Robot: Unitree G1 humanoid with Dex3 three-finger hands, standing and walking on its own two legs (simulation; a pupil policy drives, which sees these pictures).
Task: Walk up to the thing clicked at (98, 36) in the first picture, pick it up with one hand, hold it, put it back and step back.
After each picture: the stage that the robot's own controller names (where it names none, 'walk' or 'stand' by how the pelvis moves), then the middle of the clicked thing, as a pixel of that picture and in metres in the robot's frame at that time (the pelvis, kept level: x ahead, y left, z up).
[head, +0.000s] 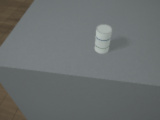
stand; (102, 39) +0.58 -0.05 +0.02
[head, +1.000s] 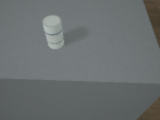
rise first; (54, 32) +0.52 +0.16 +0.06
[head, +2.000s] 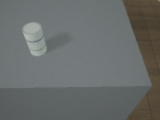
stand; (35, 39) +0.50 +0.22 +0.06
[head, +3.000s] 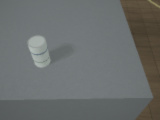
stand; (39, 52) +0.48 +0.20 +0.02
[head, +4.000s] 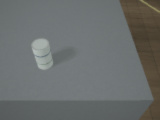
stand; (42, 54) +0.48 +0.20 +0.02
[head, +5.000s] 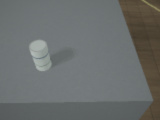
stand; (41, 55) +0.47 +0.20 +0.02
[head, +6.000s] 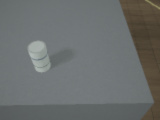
stand; (39, 57) +0.46 +0.21 +0.02
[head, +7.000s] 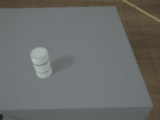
rise first; (41, 63) +0.46 +0.22 +0.02
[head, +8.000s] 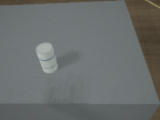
go down; (47, 58) +0.47 +0.21 +0.03
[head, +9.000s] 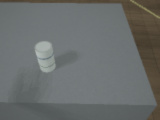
go down; (45, 57) +0.48 +0.19 +0.03
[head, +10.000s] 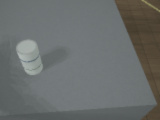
go down; (30, 58) +0.43 +0.20 +0.05
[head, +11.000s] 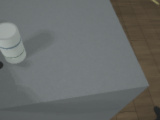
close in; (10, 44) +0.45 +0.21 +0.08
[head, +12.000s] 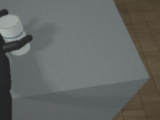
close; (14, 36) +0.48 +0.21 +0.09
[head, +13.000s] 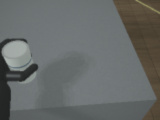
lift; (21, 63) +0.35 +0.20 +0.15
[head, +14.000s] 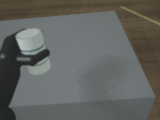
lift; (34, 51) +0.34 +0.16 +0.23
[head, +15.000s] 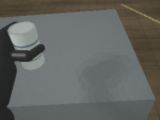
hold; (28, 46) +0.34 +0.18 +0.24
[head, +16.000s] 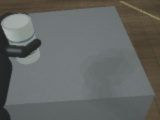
crouch; (23, 40) +0.34 +0.18 +0.26
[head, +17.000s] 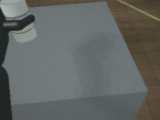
crouch; (19, 19) +0.43 +0.20 +0.25
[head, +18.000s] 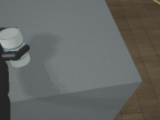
lower; (15, 48) +0.46 +0.21 +0.07
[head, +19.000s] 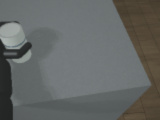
lower; (16, 43) +0.46 +0.21 +0.08
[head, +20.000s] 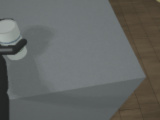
lower; (11, 40) +0.47 +0.21 +0.08
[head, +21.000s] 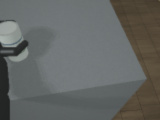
lower; (13, 42) +0.46 +0.21 +0.08
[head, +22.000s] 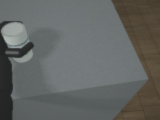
loosen; (18, 43) +0.46 +0.20 +0.08
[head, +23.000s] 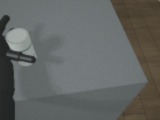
withdraw; (22, 48) +0.45 +0.20 +0.07
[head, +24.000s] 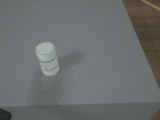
sink last; (48, 59) +0.43 +0.18 +0.06
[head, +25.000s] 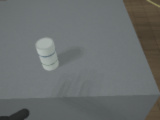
stand; (47, 54) +0.46 +0.19 +0.06
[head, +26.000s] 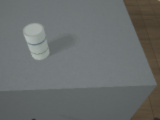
stand; (37, 42) +0.47 +0.20 +0.09
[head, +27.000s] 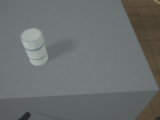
stand; (35, 47) +0.44 +0.20 +0.09
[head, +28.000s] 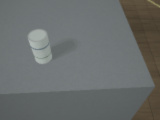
stand; (40, 47) +0.47 +0.19 +0.07
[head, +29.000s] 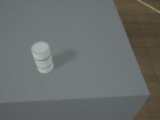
walk; (43, 57) +0.46 +0.19 +0.02
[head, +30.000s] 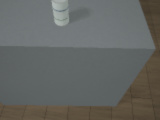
walk; (60, 10) +0.66 +0.12 +0.04
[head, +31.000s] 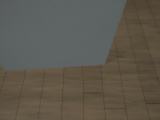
walk; out of the picture +0.97 +0.22 +0.04
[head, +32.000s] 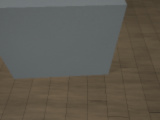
stand; out of the picture +1.04 +0.20 +0.04
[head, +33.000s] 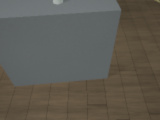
stand; out of the picture +1.04 +0.20 +0.02
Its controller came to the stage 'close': yes
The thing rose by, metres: 0.25
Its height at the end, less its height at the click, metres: +0.00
